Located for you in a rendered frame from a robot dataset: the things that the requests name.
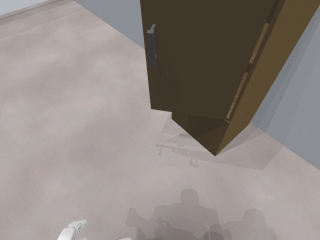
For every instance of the handle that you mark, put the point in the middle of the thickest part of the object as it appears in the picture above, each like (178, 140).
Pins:
(151, 46)

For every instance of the left robot hand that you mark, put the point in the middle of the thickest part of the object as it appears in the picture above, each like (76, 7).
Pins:
(73, 229)

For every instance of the cupboard door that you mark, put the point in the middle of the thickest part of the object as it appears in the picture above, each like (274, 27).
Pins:
(203, 49)

